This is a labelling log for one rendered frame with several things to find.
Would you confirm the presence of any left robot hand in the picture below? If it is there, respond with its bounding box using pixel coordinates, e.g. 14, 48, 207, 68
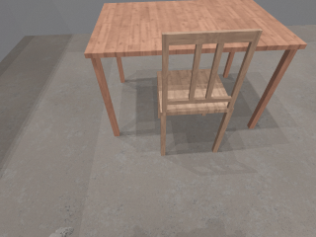
49, 226, 74, 237

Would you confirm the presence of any table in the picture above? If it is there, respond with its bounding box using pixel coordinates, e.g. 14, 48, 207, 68
84, 0, 307, 136

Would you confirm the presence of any chair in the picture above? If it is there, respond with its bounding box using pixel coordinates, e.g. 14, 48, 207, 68
157, 29, 263, 156

